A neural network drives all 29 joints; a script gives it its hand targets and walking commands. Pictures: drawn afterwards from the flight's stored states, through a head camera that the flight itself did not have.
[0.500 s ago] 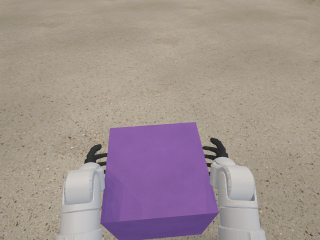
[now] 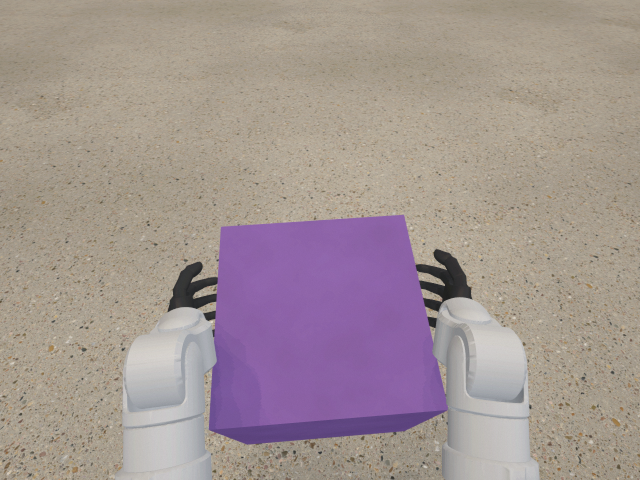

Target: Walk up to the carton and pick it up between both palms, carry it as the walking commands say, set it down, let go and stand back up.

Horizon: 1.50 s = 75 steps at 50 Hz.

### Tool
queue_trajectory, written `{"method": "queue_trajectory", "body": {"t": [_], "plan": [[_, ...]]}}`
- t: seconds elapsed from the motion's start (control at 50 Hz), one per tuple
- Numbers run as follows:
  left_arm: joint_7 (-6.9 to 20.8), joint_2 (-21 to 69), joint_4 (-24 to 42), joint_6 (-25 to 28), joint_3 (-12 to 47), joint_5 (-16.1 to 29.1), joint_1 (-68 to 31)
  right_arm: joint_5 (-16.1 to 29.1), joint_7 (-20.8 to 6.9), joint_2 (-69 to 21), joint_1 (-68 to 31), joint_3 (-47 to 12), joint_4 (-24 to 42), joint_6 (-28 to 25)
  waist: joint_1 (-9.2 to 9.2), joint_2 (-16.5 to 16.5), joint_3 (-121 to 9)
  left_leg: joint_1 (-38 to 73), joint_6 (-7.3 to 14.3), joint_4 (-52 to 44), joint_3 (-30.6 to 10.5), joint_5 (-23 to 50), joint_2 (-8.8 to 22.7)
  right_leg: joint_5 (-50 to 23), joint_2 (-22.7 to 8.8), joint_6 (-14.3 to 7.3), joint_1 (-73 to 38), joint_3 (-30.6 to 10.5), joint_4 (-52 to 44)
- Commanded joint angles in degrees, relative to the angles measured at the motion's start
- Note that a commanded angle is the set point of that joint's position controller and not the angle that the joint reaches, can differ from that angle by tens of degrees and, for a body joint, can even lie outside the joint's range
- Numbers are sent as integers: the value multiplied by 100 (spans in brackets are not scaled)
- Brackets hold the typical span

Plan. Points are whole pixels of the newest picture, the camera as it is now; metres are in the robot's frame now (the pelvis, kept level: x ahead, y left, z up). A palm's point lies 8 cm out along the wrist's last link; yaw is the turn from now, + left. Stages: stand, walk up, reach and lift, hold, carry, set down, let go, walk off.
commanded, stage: carry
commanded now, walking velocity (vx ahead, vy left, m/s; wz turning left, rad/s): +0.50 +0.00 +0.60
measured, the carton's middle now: (320, 337) +0.32 +0.01 +0.02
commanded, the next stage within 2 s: none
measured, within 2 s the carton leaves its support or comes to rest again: neither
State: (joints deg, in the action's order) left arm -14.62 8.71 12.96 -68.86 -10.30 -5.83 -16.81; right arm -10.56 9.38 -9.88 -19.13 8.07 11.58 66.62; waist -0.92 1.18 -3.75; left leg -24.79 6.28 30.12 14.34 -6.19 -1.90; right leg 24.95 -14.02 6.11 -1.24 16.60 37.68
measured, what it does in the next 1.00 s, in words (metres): walks ahead, turning left: right foot, then left foot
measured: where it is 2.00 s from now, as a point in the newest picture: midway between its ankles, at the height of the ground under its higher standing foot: (164, 287)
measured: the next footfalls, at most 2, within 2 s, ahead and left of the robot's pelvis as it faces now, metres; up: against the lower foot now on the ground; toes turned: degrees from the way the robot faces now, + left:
right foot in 0.52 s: +0.49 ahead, -0.03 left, +0.00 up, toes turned +14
left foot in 0.96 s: +0.69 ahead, +0.34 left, +0.00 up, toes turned +42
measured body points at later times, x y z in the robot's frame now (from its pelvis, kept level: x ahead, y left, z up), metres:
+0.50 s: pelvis +0.30 +0.04 +0.01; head +0.32 +0.06 +0.46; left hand +0.54 +0.29 +0.09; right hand +0.65 -0.01 +0.11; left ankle +0.10 +0.05 -0.71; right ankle +0.44 -0.05 -0.71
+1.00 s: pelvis +0.60 +0.21 -0.01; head +0.59 +0.20 +0.44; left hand +0.77 +0.51 +0.08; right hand +0.94 +0.25 +0.09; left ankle +0.66 +0.32 -0.72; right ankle +0.47 -0.03 -0.66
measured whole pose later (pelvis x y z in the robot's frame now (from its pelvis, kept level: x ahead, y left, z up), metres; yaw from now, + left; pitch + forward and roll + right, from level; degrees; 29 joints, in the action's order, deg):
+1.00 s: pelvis +0.60 +0.21 -0.01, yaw +33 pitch +3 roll +2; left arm -13.4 7.6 10.5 -69.5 -9.7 -7.3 -18.3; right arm -9.5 10.6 -10.1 -20.0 9.2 9.4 66.6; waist 1.9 1.2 -5.3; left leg -29.0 6.9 33.0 13.3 -7.3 -1.8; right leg 27.6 -12.8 6.1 2.4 12.5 49.1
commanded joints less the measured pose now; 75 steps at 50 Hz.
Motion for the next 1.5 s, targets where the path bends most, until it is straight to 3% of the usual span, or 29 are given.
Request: {"method": "queue_trajectory", "body": {"t": [0.0,0.04,0.08,0.16,0.38,0.44,0.46,0.48,0.5,0.52,0.54,0.56,0.6,0.68,0.84,0.9,0.92,0.96,0.98,1.02,1.1,1.16,1.24,1.36,1.4,1.42,1.44,1.46,1.48], "plan": [[2782,5298,265,-72,4117,2528,-3662,2606,-1930,-5713,-2417,-3897,-192,180,295,-1049,-1997,4455,1332,-1149,-5075,1808,2357,1062,1101,-209,4262,-1559,4278],[2728,5599,83,44,3984,2472,-3503,2873,-1977,-5958,-2723,-3949,-129,206,257,187,-1638,3571,860,-1172,-3686,1866,1975,186,460,-239,4252,-1734,4086],[2587,5858,48,124,3986,2414,-3327,3211,-2082,-6009,-3191,-4065,220,187,181,-88,-1780,2994,474,-1042,-2659,1784,1447,-252,385,-168,3831,-1643,3188],[2397,6165,433,221,4235,2374,-3506,3139,-2210,-6006,-2706,-3847,31,205,138,-836,-2002,2449,409,-1427,-2465,1038,1170,-830,681,-58,3399,-1345,2393],[2303,5864,870,99,4661,2557,-3039,2812,-2086,-5424,-1901,-3642,458,219,325,-1243,-1693,4311,306,-803,-2330,4725,1049,-1723,1293,-228,4371,-1022,342],[2378,5608,563,-15,4426,2468,-2853,2648,-2017,-5369,-1794,-3688,218,331,266,-795,-1975,3872,121,100,-1897,6176,745,-1828,1705,-458,2726,-587,-1237],[2408,5659,558,-35,4436,2519,-3037,2670,-2007,-5419,-1773,-3685,186,330,181,-773,-2483,3251,-80,997,-1552,5797,622,-2508,1591,-484,1212,-555,-1832],[2484,5686,210,-44,4273,2436,-2678,2716,-1959,-5406,-2099,-3806,217,321,-111,-137,-2896,1602,-383,2129,-1549,3923,408,-3511,731,-615,-860,-1394,-2190],[2451,5654,377,15,4263,2376,-2729,2927,-2004,-5674,-2291,-4014,537,306,53,1368,-3383,-294,-529,3219,-1543,-1394,-141,-5802,-1094,-1128,-2746,-3243,-1399],[2454,5660,301,52,4133,2269,-2636,2962,-2081,-5612,-2521,-3947,478,307,58,1323,-3135,-1027,-593,4306,-1357,-2600,-276,-6198,-1561,-1542,-2710,-3875,-1080],[2415,5735,285,74,4122,2204,-2752,3070,-2142,-5680,-2626,-3976,268,322,-53,523,-2628,-1400,-562,4502,-1534,-2285,-112,-6521,-1462,-1769,-2351,-3728,-1266],[2384,5854,243,146,4111,2138,-2747,3242,-2168,-5690,-2912,-4075,417,293,-101,671,-2535,-1474,-605,4278,-1694,-2028,248,-5595,-1505,-1898,-1940,-3447,-1395],[2459,5954,303,191,4137,2374,-3012,3200,-2118,-5956,-2935,-4190,261,247,-41,566,-2278,-1151,-537,3401,-1652,-1581,564,-3734,-899,-1297,-1180,-2410,-1901],[2512,5870,1023,302,4271,2672,-3589,3101,-2006,-6107,-2754,-4252,315,180,-68,1008,-1798,-1239,-577,2067,-1188,-929,480,-2795,-602,-1025,-1011,-1587,-2463],[2695,5477,373,-15,4096,2636,-3033,2694,-1847,-5730,-2259,-3888,45,204,-48,823,-1138,-232,-485,163,-8,439,202,-4573,-431,-666,-579,-36,-2004],[2642,5408,567,-30,4146,2527,-3435,2769,-1939,-5713,-2294,-3854,-205,212,121,368,-1888,1663,-270,-362,301,592,-351,-6025,-231,-330,-162,231,-49],[2639,5311,119,-131,4088,2427,-3265,2628,-1953,-5646,-2017,-3753,-537,273,388,167,-2130,2809,84,-536,-271,573,-19,-5178,-60,-206,873,256,1331],[2663,5283,-64,-109,4114,2437,-3451,2686,-2033,-5729,-2379,-3758,-605,252,330,-1915,-2245,4612,1367,-404,-4370,3707,2101,987,1359,-7,4081,-593,4426],[2686,5364,-8,-72,3888,2412,-3397,2754,-2032,-5792,-2571,-3904,-306,257,336,-585,-2491,5115,1711,-286,-4837,3621,2342,1081,1179,-60,4623,-1630,4700],[2615,5716,-453,-2,3681,2248,-2844,2972,-2029,-5888,-3021,-4028,21,290,288,623,-2495,4318,993,-439,-3486,3129,1835,476,577,-237,4450,-1897,3823],[2419,6333,440,186,4089,2452,-3893,3174,-2147,-5963,-3281,-3774,307,209,175,-877,-2241,2192,630,-1256,-2491,1088,1124,144,765,-128,3118,-1334,1961],[2295,6162,931,363,4060,2347,-3725,3111,-2197,-5975,-2536,-3771,-7,184,180,-611,-2405,2742,870,-1425,-2761,1220,1378,-611,774,-121,3327,-1348,1327],[2249,6099,1209,413,4419,2443,-3675,3053,-2154,-5917,-2365,-3875,330,47,202,-908,-2278,3265,599,-1125,-2477,2471,1208,-1829,854,-185,3610,-1347,759],[2369,5719,937,177,4610,2668,-3040,2662,-1950,-5478,-1685,-3683,465,146,290,-969,-2166,3994,476,-414,-2384,4400,1078,-1580,1204,-293,3394,-1055,-541],[2444,5670,475,76,4463,2553,-2761,2526,-1916,-5374,-1675,-3678,261,218,164,-656,-2490,3074,85,641,-1777,4707,662,-2092,1264,-438,1510,-858,-1842],[2484,5657,310,55,4328,2485,-2659,2579,-1906,-5362,-1909,-3693,202,241,-126,-134,-2942,1304,-227,1844,-1623,3764,410,-2909,563,-751,-795,-1538,-2141],[2516,5579,187,67,4235,2423,-2701,2682,-1910,-5636,-2010,-3839,217,258,54,1299,-3313,-431,-483,2770,-1371,-1143,-174,-5385,-1205,-1128,-2540,-3236,-1537],[2496,5515,-165,52,4045,2263,-2271,2737,-1968,-5599,-2021,-3801,-14,293,29,1335,-3046,-1534,-557,3631,-1191,-2622,-309,-6736,-1604,-1516,-3036,-3733,-1064],[2461,5620,-100,71,4011,2166,-2492,2904,-2050,-5668,-2412,-3914,-18,325,-77,652,-2557,-1672,-531,3488,-1434,-2386,-14,-6969,-1433,-1541,-2554,-3385,-1170]]}}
